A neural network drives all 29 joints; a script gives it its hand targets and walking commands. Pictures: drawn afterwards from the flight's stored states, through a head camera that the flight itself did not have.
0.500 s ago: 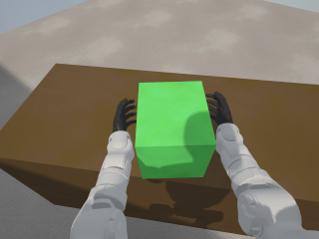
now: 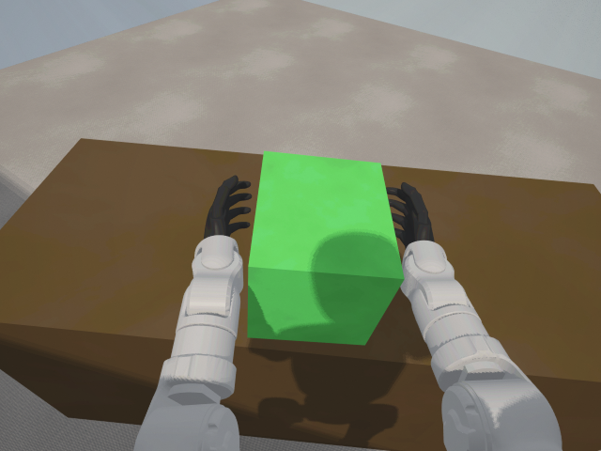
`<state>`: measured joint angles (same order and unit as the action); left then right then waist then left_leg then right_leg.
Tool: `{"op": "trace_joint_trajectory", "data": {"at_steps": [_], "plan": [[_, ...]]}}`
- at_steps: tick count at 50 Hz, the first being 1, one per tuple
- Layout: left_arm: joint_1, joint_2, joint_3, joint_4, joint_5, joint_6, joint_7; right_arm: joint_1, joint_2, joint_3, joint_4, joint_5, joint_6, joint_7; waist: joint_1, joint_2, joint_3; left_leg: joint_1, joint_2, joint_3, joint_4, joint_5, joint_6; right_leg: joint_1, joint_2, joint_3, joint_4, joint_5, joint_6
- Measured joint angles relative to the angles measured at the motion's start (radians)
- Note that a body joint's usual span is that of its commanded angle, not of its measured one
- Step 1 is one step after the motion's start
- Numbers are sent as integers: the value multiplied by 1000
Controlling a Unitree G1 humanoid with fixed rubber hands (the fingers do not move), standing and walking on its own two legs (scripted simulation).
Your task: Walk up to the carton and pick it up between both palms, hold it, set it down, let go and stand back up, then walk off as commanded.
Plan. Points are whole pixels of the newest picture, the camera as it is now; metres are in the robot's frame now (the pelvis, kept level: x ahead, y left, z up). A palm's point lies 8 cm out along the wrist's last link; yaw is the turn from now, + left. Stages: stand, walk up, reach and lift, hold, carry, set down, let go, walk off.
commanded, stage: reach and lift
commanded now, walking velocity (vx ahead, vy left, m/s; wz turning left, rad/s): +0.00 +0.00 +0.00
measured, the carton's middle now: (315, 249) +0.39 +0.00 +0.05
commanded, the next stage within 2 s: hold in 1.70 s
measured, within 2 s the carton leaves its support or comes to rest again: neither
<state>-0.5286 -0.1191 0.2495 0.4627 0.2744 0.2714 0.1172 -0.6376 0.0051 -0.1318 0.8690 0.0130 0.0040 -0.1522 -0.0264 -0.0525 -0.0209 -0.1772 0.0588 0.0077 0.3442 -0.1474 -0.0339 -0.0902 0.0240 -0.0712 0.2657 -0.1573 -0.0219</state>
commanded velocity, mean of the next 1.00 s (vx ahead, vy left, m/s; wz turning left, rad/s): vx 0.00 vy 0.00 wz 0.00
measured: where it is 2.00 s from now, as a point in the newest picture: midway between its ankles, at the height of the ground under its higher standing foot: outside the picture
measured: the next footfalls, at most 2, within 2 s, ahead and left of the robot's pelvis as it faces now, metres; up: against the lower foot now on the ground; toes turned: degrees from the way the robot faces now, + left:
none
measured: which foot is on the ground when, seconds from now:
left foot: down 0.00-1.00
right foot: down 0.00-1.00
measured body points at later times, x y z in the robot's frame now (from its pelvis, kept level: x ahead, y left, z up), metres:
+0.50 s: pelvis +0.00 +0.02 +0.00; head -0.04 +0.05 +0.45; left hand +0.38 +0.15 +0.15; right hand +0.37 -0.13 +0.13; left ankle +0.02 +0.14 -0.75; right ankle -0.01 -0.10 -0.75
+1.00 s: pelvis +0.00 +0.01 +0.00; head -0.04 +0.05 +0.45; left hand +0.38 +0.15 +0.17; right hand +0.37 -0.13 +0.15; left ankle +0.02 +0.14 -0.75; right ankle -0.01 -0.10 -0.75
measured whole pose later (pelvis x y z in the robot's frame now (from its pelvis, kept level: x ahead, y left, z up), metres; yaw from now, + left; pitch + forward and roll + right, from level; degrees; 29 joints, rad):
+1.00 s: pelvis +0.00 +0.01 +0.00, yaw +1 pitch -7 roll -1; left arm -0.60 -0.08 0.25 0.26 0.33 0.56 0.01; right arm -0.63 0.02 -0.07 0.64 0.13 0.21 -0.24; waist -0.08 -0.07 0.03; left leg -0.05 0.02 -0.01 0.33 -0.15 -0.01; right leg 0.04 0.00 -0.07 0.26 -0.17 0.00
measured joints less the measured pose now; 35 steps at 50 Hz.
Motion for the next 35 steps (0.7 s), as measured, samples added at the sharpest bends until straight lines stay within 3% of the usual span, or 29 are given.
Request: {"op": "trace_joint_trajectory", "data": {"at_steps": [7,13,21,29,35], "plan": [[0,18,-29,-96,-12,91,-24,36,-6,58,-125,61,78,-35,-24,-1,15,33,-12,2,-9,3,10,30,-11,4,-4,1,10],[-34,20,-21,-118,-1,153,-31,13,-10,56,-136,70,119,-37,-18,-3,10,50,-21,7,-12,2,18,43,-19,11,0,-2,17],[-31,22,0,-150,33,211,-67,14,16,47,-142,81,152,-52,-50,-12,39,108,-35,-11,-7,-7,26,117,-30,-5,-14,-8,27],[-11,26,-35,-205,23,237,-62,54,3,80,-214,124,167,-65,-50,-9,37,111,-34,-3,4,-15,29,122,-29,7,-15,-3,30],[-57,18,-2,-175,54,261,-78,21,14,45,-184,96,188,-58,-54,-16,48,125,-38,-3,-9,-4,31,123,-33,9,-3,-6,30]]}}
